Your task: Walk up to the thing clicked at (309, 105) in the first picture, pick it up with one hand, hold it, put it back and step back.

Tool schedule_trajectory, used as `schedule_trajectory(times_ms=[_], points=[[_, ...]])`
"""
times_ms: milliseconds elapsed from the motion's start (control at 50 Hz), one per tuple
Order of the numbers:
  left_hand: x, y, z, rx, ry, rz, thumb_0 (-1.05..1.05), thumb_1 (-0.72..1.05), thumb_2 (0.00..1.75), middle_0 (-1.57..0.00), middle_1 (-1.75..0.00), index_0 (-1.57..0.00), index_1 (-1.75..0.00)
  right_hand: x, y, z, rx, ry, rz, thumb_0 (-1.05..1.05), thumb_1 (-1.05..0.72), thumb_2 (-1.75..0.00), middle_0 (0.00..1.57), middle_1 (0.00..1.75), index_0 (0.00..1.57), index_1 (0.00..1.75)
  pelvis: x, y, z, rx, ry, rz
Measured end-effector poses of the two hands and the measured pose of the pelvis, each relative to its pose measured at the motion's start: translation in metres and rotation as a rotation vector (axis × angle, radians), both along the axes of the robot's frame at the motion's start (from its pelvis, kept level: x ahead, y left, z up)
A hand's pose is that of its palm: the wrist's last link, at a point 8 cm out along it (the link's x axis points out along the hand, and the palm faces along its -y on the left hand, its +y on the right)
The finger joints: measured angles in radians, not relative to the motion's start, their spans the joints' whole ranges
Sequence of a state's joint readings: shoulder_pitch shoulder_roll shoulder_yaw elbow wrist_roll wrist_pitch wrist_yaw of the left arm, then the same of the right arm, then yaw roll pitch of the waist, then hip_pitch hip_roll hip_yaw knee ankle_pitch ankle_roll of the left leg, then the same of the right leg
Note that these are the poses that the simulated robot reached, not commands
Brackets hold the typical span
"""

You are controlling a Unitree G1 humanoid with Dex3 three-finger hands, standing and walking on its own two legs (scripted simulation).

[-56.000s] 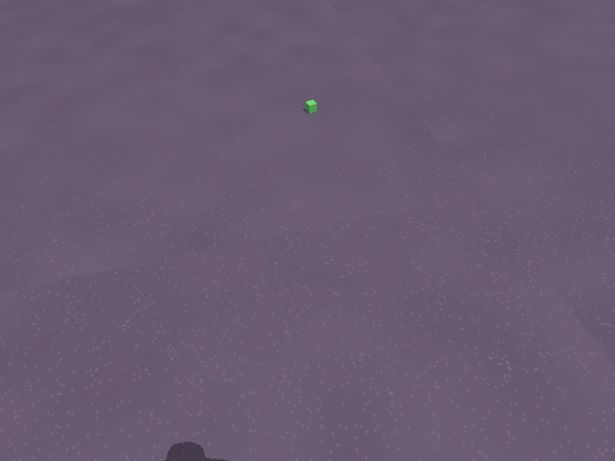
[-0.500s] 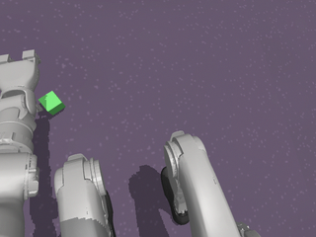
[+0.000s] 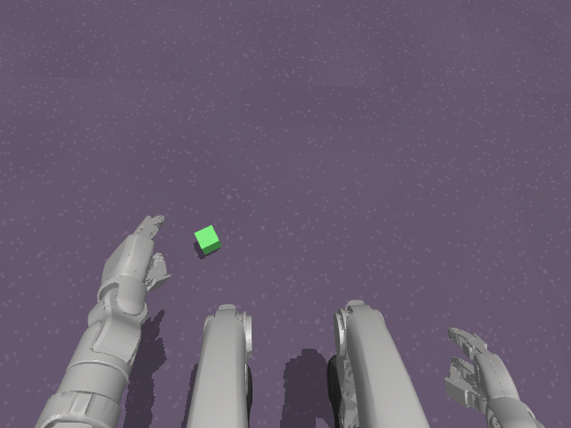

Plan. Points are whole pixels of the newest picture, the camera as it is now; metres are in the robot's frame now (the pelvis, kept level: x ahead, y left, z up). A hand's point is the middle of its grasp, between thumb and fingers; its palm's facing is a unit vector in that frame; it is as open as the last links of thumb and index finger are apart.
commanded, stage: home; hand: left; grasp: from above
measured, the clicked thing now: (208, 240) +0.53 +0.22 -0.49
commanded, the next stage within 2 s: none
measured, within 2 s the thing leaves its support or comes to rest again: neither
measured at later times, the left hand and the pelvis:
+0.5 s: hand (113, 314) +0.26 +0.19 +0.10, palm faces +0.09 -0.97 -0.22, open 7.4 cm; pelvis +0.06 +0.00 +0.17, yaw +3 degrees
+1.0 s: hand (70, 343) +0.23 +0.19 +0.15, palm faces +0.12 -0.97 -0.19, open 7.4 cm; pelvis +0.08 +0.00 +0.20, yaw +4 degrees
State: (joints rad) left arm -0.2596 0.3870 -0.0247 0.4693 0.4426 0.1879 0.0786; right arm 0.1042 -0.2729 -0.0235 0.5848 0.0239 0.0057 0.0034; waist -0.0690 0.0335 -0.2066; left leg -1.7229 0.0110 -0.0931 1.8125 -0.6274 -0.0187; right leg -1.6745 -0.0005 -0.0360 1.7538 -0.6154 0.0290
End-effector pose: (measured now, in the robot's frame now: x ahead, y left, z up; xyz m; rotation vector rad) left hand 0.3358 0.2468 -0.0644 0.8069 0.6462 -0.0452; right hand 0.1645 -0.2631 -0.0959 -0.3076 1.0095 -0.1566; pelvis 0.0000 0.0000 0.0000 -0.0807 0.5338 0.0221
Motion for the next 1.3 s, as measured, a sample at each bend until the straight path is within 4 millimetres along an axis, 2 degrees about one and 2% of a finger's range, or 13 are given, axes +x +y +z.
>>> schedule_trajectory(times_ms=[80, 180, 300, 420, 560, 660, 760, 920, 1300], points=[[-0.025, -0.004, 0.03, -0.102, 0.014, 0.095, 0.01, 0.87, 0.89, -0.22, -0.3, -0.21, -0.3, 0.021, 0.011, 0.034, 0.019, -0.093, 0.012, 0.01, -0.9, -0.9, 0.2, 0.3, 0.2, 0.29, 0.005, -0.002, 0.029, 0.006, -0.041, 0.007], [-0.049, -0.01, 0.066, -0.238, 0.037, 0.205, 0.01, 0.89, 0.89, -0.21, -0.3, -0.21, -0.3, 0.037, 0.025, 0.076, 0.044, -0.177, 0.019, 0.01, -0.9, -0.9, 0.2, 0.3, 0.2, 0.29, 0.014, -0.003, 0.064, 0.014, -0.091, 0.013], [-0.071, -0.014, 0.111, -0.365, 0.06, 0.323, 0.01, 0.89, 0.9, -0.21, -0.3, -0.21, -0.3, 0.044, 0.035, 0.123, 0.05, -0.223, 0.012, 0.01, -0.9, -0.9, 0.2, 0.3, 0.2, 0.29, 0.029, -0.003, 0.107, 0.02, -0.15, 0.021], [-0.089, -0.013, 0.157, -0.455, 0.079, 0.424, 0.01, 0.9, 0.9, -0.21, -0.3, -0.2, -0.3, 0.044, 0.037, 0.165, 0.027, -0.249, -0.01, 0.01, -0.9, -0.9, 0.2, 0.3, 0.21, 0.29, 0.047, -0.002, 0.145, 0.024, -0.209, 0.032], [-0.107, -0.01, 0.209, -0.508, 0.068, 0.48, 0.01, 0.9, 0.9, -0.21, -0.3, -0.2, -0.3, 0.051, 0.035, 0.207, 0.001, -0.307, -0.034, 0.01, -0.9, -0.9, 0.2, 0.3, 0.21, 0.29, 0.068, 0.001, 0.179, 0.028, -0.276, 0.041], [-0.118, -0.006, 0.234, -0.511, 0.051, 0.484, 0.01, 0.9, 0.9, -0.21, -0.3, -0.2, -0.3, 0.064, 0.036, 0.227, -0.007, -0.371, -0.028, 0.01, -0.9, -0.9, 0.2, 0.3, 0.2, 0.29, 0.078, 0.003, 0.192, 0.032, -0.31, 0.046], [-0.125, -0.004, 0.243, -0.515, 0.047, 0.487, 0.01, 0.9, 0.9, -0.2, -0.3, -0.2, -0.3, 0.079, 0.038, 0.239, -0.007, -0.428, -0.001, 0.01, -0.9, -0.9, 0.2, 0.3, 0.2, 0.29, 0.082, 0.004, 0.196, 0.035, -0.332, 0.052], [-0.129, -0.005, 0.239, -0.525, 0.06, 0.487, 0.01, 0.9, 0.9, -0.2, -0.3, -0.2, -0.3, 0.092, 0.042, 0.245, -0.005, -0.464, 0.042, 0.01, -0.9, -0.9, 0.2, 0.3, 0.21, 0.29, 0.081, 0.003, 0.196, 0.039, -0.348, 0.057], [-0.13, -0.008, 0.24, -0.519, 0.055, 0.474, 0.02, 0.9, 0.89, -0.2, -0.3, -0.2, -0.3, 0.067, 0.035, 0.235, -0.012, -0.406, 0.015, 0.02, -0.9, -0.9, 0.2, 0.3, 0.21, 0.29, 0.076, 0.001, 0.197, 0.04, -0.359, 0.051]])
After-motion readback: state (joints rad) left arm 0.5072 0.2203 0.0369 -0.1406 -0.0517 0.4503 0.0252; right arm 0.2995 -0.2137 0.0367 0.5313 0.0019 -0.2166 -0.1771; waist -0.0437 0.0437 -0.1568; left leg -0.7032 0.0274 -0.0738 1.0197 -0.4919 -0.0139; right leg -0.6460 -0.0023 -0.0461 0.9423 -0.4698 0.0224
